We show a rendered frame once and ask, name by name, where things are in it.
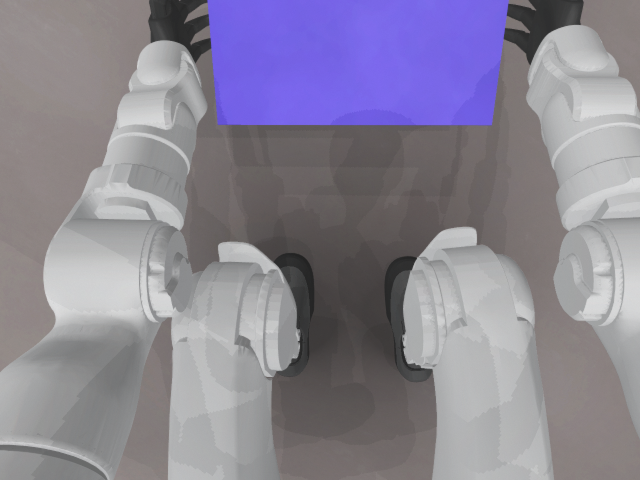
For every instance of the robot right shin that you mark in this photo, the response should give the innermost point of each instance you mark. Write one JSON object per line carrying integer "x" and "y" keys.
{"x": 467, "y": 236}

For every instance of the robot left hand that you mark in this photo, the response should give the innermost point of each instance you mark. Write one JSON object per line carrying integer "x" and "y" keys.
{"x": 167, "y": 19}

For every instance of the right robot forearm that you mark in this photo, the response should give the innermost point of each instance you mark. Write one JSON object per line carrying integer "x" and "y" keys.
{"x": 590, "y": 124}

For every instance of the robot left upper arm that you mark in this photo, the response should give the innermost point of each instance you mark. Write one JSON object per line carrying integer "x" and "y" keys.
{"x": 67, "y": 405}

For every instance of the robot right hand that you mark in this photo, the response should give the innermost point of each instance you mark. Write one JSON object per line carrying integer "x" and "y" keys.
{"x": 548, "y": 16}

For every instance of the robot right upper arm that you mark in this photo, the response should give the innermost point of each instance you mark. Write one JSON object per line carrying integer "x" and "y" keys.
{"x": 597, "y": 280}

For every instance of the carton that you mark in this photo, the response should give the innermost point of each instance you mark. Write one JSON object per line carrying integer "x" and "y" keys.
{"x": 356, "y": 62}

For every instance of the right robot thigh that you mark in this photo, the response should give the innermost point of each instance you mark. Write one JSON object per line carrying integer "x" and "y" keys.
{"x": 491, "y": 414}

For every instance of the left robot forearm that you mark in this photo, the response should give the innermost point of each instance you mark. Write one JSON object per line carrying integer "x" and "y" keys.
{"x": 149, "y": 153}

